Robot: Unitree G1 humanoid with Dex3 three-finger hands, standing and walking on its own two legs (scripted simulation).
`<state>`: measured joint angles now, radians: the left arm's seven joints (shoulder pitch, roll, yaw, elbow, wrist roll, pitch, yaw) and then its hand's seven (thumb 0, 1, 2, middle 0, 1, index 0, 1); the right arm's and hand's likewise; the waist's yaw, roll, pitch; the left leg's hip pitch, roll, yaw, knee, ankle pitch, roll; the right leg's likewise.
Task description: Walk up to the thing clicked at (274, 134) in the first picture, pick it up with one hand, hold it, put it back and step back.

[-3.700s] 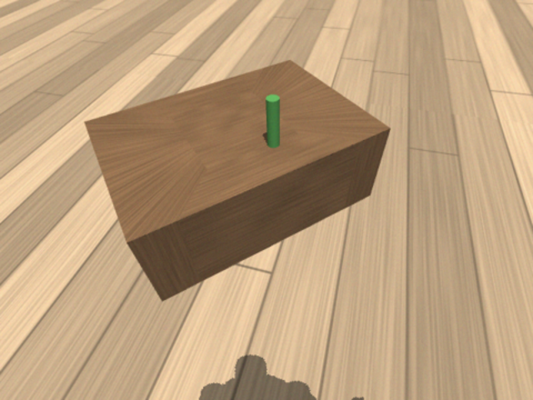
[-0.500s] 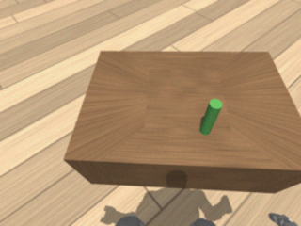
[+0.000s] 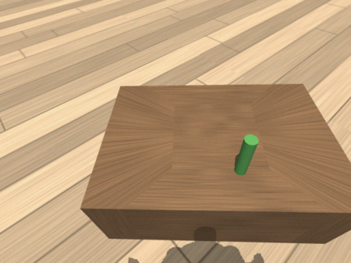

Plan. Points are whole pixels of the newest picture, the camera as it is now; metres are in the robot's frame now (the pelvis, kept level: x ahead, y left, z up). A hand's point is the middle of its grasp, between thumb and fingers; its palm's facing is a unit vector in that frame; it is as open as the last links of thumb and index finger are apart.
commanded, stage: walk up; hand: right
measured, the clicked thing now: (245, 156) +0.54 -0.23 -0.24
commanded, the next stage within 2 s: stand in 1.20 s
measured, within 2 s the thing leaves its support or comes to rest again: neither
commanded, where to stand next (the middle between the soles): +0.06 +0.00 m, yaw -3 degrees
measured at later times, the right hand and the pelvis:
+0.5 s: hand out of the picture +0.13 -0.26 -0.13, palm faces +0.03 +0.94 -0.35, open 7.4 cm; pelvis +0.02 -0.01 +0.02, yaw -1 degrees
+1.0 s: hand out of the picture +0.09 -0.26 -0.14, palm faces +0.03 +0.94 -0.33, open 7.4 cm; pelvis +0.02 -0.01 +0.02, yaw -2 degrees
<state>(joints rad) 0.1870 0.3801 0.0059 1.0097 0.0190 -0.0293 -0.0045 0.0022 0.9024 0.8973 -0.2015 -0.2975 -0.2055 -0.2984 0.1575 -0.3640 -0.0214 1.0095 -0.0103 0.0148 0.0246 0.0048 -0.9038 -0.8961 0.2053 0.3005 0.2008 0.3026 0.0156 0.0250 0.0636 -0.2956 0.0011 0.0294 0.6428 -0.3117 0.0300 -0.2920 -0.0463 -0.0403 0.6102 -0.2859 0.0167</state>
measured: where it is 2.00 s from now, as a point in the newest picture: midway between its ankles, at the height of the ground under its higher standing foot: outside the picture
